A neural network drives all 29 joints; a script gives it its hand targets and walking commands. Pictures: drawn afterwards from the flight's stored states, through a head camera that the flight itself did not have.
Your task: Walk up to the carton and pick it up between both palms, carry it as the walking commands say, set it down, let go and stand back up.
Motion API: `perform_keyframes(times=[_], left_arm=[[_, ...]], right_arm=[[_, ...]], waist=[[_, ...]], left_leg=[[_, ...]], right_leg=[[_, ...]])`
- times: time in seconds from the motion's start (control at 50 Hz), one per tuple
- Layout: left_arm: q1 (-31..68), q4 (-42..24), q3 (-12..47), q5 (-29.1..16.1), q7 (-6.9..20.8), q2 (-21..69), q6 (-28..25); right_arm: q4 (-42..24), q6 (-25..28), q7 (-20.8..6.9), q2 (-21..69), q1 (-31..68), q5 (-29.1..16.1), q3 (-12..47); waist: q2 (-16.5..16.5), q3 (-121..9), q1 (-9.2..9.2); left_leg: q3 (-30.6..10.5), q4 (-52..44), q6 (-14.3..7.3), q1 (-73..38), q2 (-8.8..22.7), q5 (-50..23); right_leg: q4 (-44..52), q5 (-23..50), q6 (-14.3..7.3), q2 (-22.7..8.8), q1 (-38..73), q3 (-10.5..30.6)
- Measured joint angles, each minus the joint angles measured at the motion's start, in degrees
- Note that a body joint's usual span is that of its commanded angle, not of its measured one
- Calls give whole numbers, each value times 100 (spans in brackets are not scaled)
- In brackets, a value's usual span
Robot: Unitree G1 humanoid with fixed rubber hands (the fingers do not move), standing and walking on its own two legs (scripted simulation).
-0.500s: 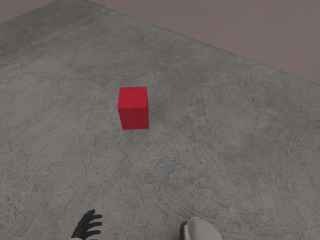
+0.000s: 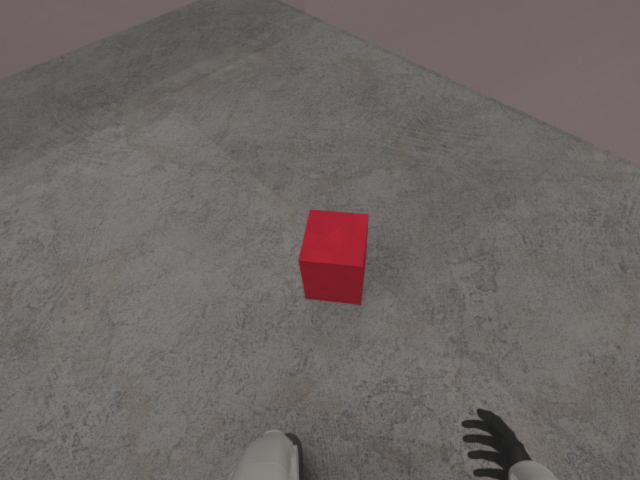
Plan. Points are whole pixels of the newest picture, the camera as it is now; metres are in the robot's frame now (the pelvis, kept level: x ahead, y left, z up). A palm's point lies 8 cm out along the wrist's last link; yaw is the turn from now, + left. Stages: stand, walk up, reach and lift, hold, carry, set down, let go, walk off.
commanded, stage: walk up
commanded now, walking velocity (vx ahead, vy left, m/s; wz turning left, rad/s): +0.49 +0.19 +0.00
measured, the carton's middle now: (335, 258) +0.84 +0.06 -0.66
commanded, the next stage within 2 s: none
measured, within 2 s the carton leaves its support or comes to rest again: neither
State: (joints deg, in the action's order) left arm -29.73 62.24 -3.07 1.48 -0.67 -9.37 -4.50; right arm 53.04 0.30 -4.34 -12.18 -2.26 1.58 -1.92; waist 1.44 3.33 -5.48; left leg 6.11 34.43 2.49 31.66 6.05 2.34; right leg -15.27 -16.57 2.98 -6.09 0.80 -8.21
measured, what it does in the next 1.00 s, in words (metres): walks ahead: left foot, then right foot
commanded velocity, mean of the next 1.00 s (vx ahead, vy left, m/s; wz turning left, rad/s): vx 0.30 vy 0.04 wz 0.00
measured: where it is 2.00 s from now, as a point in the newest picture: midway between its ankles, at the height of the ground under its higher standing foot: (336, 400)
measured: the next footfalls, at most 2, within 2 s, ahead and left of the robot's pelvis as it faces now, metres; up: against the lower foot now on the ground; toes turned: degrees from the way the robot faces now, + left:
left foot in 0.08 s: +0.20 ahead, +0.17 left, +0.00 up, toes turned +9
right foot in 0.56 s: +0.41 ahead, -0.07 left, +0.00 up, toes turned -4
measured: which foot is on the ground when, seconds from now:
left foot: up 0.00-0.06, down 0.08-0.56, up 0.58-1.00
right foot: down 0.00-0.10, up 0.12-0.54, down 0.56-1.00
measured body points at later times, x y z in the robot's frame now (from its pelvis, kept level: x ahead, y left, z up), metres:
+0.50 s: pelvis +0.23 +0.02 +0.00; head +0.26 +0.03 +0.45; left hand +0.38 +0.25 -0.14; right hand +0.15 -0.21 -0.15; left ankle +0.16 +0.16 -0.75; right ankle +0.34 -0.11 -0.72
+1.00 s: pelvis +0.35 +0.03 +0.00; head +0.38 +0.01 +0.45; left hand +0.29 +0.26 -0.14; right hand +0.46 -0.21 -0.15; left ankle +0.42 +0.18 -0.72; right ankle +0.35 -0.09 -0.75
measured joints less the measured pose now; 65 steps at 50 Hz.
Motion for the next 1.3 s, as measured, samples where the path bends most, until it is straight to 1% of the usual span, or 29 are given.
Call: perform_keyframes(times=[0.06, 0.08, 0.1, 0.14, 0.18, 0.24, 0.28, 0.34, 0.44, 0.52, 0.54, 0.56, 0.58, 0.62, 0.66, 0.68, 0.72, 0.78, 0.86, 0.96, 1.02, 1.04, 1.06, 1.08, 1.12, 1.16, 1.22, 1.26, 1.3], left_arm=[[-27, 8, -27, -39, 1, -69, 22], [-41, 14, -12, -60, 12, -100, 32], [41, 35, 3, -68, 29, -152, 53], [448, -22, 24, -54, 44, -278, 88], [868, -130, 4, -41, 55, -374, 75], [1372, -299, -67, 5, 100, -498, 143], [1661, -394, -99, 40, 142, -547, 252], [2037, -519, -89, 49, 215, -539, 396], [2449, -688, 14, -1, 292, -345, 446], [2563, -734, 53, -21, 226, -178, 353], [2543, -728, 53, -10, 198, -171, 295], [2513, -708, 31, 21, 163, -168, 223], [2480, -673, 11, 47, 125, -128, 175], [2288, -618, 38, 30, 69, -88, 158], [2026, -539, 36, -4, 27, -78, 164], [1892, -498, 17, -6, 12, -86, 163], [1627, -419, -16, -4, -3, -113, 142], [1236, -325, -36, 6, -16, -139, 108], [806, -224, -41, 32, -36, -105, 111], [662, -108, 70, -18, -52, -7, 176], [722, -48, 121, -54, -45, 67, 246], [716, -53, 141, -59, -45, 100, 272], [783, -41, 152, -61, -46, 75, 310], [864, -45, 167, -83, -59, 34, 364], [975, -87, 200, -114, -73, -16, 474], [1054, -123, 219, -102, -64, -41, 533], [1148, -136, 212, -83, -66, -88, 533], [1206, -107, 213, -79, -82, -96, 504], [1237, -76, 221, -74, -91, -86, 478]], right_arm=[[-72, 118, 45, 83, 161, -2, 24], [-61, 206, 87, 72, 156, 29, 6], [-16, 303, 149, 76, 134, 86, -50], [101, 386, 248, 78, -63, 81, -120], [253, 396, 290, 53, -416, 65, -108], [490, 438, 348, 49, -1003, 3, -81], [634, 471, 371, 47, -1384, -28, -69], [793, 478, 410, 80, -1860, -34, -69], [916, 429, 439, 170, -2206, -22, -100], [997, 330, 475, 202, -2210, -21, -132], [1008, 310, 486, 213, -2224, -31, -126], [1014, 290, 494, 215, -2217, -41, -110], [1008, 247, 505, 185, -2124, -50, -85], [950, 136, 520, 121, -1912, -44, -84], [875, 61, 495, 46, -1712, -28, -123], [836, 28, 474, 16, -1617, -19, -138], [762, -47, 432, -32, -1440, 2, -148], [675, -167, 374, -82, -1221, 25, -150], [588, -269, 298, -112, -973, 24, -147], [499, -194, 383, -67, -601, -65, -29], [452, -98, 470, -16, -498, -105, 15], [442, -54, 491, -29, -519, -105, 11], [478, -12, 513, 37, -525, -104, -4], [495, 1, 524, 127, -552, -126, 0], [514, -18, 537, 243, -619, -130, 52], [557, -56, 561, 294, -655, -114, 92], [637, -75, 580, 322, -694, -104, 84], [687, -85, 580, 299, -740, -103, 56], [741, -98, 578, 265, -801, -104, 37]], waist=[[-99, -20, -11], [-96, -48, -6], [-150, -35, 45], [-268, 73, 114], [-320, 88, 204], [-393, 40, 475], [-408, 6, 646], [-399, -24, 793], [-338, 38, 887], [-236, 36, 959], [-235, 8, 974], [-228, -15, 971], [-135, 18, 953], [-16, 60, 911], [74, 81, 805], [101, 82, 741], [112, 67, 620], [81, 10, 468], [33, -78, 302], [24, -49, 163], [51, -62, 199], [123, -97, 223], [19, -79, 250], [-141, -53, 255], [-353, -62, 302], [-451, -99, 378], [-509, -138, 458], [-444, -143, 495], [-316, -165, 497]], left_leg=[[164, -476, -100, -401, -69, 336], [225, -621, -172, -638, -64, 492], [266, -508, -270, -654, -103, 374], [303, -105, -389, -653, -190, 677], [332, -237, -410, -942, -229, 870], [320, -680, -350, -1484, -248, 890], [276, -933, -342, -1813, -237, 924], [228, -1252, -280, -2245, -195, 979], [259, -1633, -131, -2890, -151, 1135], [302, -1465, 41, -3135, -138, 1515], [284, -1231, 90, -3097, -134, 1703], [260, -781, 68, -2935, -114, 1942], [115, -58, 1, -2645, -82, 2267], [-205, 1510, -50, -1954, -206, 2660], [-276, 2391, -37, -1425, -250, 2400], [-276, 2580, -31, -1216, -235, 2201], [-283, 2687, -25, -871, -199, 1848], [-293, 2573, -4, -507, -158, 1503], [-288, 2188, 58, -243, -126, 1142], [-438, 670, 39, -600, -189, 821], [-321, -535, 8, -1195, -253, 490], [-297, -847, -52, -1416, -206, 341], [-272, -849, -194, -1460, -249, 472], [-232, -804, -267, -1483, -323, 579], [-179, -926, -324, -1593, -424, 610], [-144, -1097, -342, -1684, -482, 537], [-89, -1208, -369, -1754, -557, 503], [-96, -1185, -375, -1778, -574, 536], [-122, -1184, -369, -1811, -540, 567]], right_leg=[[-219, -386, 173, -117, 145, 20], [-629, -656, 136, -155, 53, 38], [-1390, -928, -7, -254, -211, 99], [-3342, -1161, -254, -203, -1028, 557], [-4657, -887, -372, -83, -1793, 716], [-5118, -336, -299, -31, -2573, 634], [-4940, -51, -224, -16, -2904, 578], [-4392, 396, -126, -15, -3198, 521], [-2774, 767, -51, -11, -2995, 374], [-1782, 684, -137, 128, -2460, 139], [-1496, 762, -198, 158, -2250, 75], [-1400, 1042, -358, 165, -2170, 59], [-1633, 957, -491, 197, -2246, 30], [-1807, 583, -589, 183, -2208, 9], [-1570, 518, -542, 166, -1980, 14], [-1419, 576, -484, 158, -1869, 21], [-1180, 614, -507, 138, -1691, 42], [-940, 622, -516, 82, -1494, 75], [-687, 623, -434, 13, -1268, 91], [-522, 605, -309, 65, -1029, 72], [-797, 385, -193, 155, -1021, 13], [-973, 260, -146, 232, -1052, -23], [-1192, 111, -113, 187, -1107, -2], [-1331, -111, -126, 163, -1147, 153], [-1463, -371, -181, 218, -1215, 461], [-1494, -321, -217, 286, -1278, 626], [-1260, -43, -233, 342, -1252, 691], [-1089, 269, -213, 361, -1158, 721], [-960, 302, -180, 398, -1060, 701]])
